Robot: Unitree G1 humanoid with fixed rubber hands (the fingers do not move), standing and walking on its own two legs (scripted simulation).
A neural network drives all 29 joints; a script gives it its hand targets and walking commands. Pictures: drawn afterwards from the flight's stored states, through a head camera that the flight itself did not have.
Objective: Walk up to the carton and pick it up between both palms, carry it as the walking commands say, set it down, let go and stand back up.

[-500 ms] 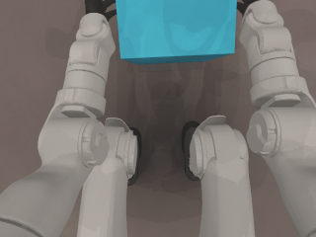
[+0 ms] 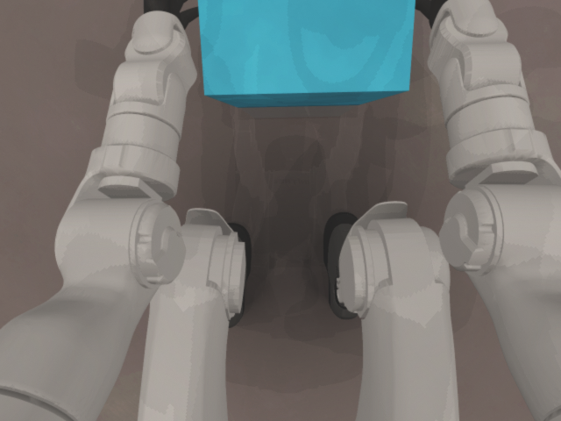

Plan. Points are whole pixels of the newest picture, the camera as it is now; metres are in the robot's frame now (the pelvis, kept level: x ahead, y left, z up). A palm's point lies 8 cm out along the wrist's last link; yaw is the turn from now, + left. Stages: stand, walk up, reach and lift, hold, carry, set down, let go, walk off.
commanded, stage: set down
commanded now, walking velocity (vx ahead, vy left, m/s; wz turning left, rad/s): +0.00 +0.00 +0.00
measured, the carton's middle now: (300, 21) +0.55 -0.05 -0.24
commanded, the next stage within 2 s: none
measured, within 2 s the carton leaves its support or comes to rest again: neither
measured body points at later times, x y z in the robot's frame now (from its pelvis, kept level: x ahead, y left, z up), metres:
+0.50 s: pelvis +0.00 +0.00 +0.00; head +0.36 -0.04 +0.27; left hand +0.55 +0.11 -0.17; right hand +0.55 -0.20 -0.17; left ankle +0.10 +0.11 -0.33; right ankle +0.11 -0.11 -0.33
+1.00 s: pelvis +0.00 +0.00 +0.00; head +0.36 -0.03 +0.26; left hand +0.54 +0.11 -0.18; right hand +0.53 -0.21 -0.18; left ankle +0.10 +0.11 -0.33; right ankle +0.11 -0.11 -0.33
